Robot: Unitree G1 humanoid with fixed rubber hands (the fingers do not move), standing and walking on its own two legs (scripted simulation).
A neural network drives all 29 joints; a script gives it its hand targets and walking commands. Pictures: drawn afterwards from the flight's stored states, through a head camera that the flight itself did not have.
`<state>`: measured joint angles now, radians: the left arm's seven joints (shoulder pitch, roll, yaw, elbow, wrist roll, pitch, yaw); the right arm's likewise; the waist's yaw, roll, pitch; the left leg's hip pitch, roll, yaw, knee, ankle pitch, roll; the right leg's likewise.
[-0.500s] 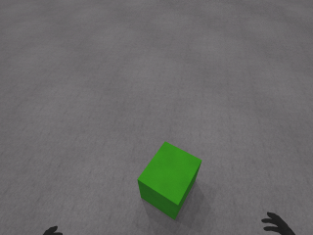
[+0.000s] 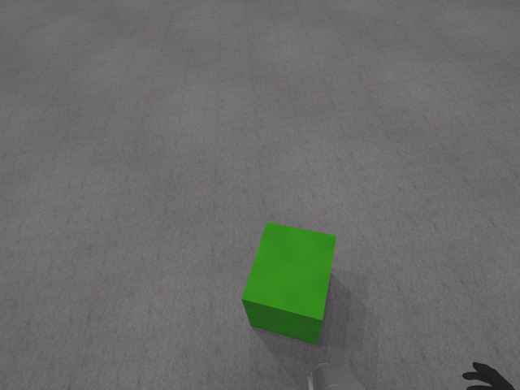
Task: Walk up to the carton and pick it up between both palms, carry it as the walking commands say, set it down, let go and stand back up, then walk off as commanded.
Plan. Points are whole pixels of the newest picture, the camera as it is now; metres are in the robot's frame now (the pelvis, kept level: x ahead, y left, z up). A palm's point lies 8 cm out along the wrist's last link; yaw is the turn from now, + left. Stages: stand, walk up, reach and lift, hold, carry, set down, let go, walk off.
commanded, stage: walk up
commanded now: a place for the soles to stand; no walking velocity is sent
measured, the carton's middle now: (291, 282) +0.53 -0.08 -0.61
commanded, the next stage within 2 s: none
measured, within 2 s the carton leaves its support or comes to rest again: neither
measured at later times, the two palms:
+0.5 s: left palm (42, 351) +0.24 +0.40 -0.09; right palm out of the picture +0.04 -0.26 -0.06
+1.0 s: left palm (76, 318) +0.28 +0.34 -0.07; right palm out of the picture +0.04 -0.26 -0.07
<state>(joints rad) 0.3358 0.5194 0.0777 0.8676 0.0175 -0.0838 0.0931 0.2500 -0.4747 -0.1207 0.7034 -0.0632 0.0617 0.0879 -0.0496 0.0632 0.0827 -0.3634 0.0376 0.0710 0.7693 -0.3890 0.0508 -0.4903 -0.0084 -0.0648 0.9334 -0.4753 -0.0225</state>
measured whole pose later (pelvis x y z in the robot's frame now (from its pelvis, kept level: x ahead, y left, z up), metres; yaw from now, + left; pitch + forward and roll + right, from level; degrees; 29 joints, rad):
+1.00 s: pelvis +0.05 +0.09 +0.01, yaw -21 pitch -2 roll +1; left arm 0.10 0.43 0.03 0.91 0.01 -0.02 -0.02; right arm 0.14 -0.44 -0.03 0.90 0.00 -0.05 -0.01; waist -0.02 -0.01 0.05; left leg -0.26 0.06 0.12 0.62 -0.33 -0.01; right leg -0.30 0.01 0.07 0.65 -0.32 0.00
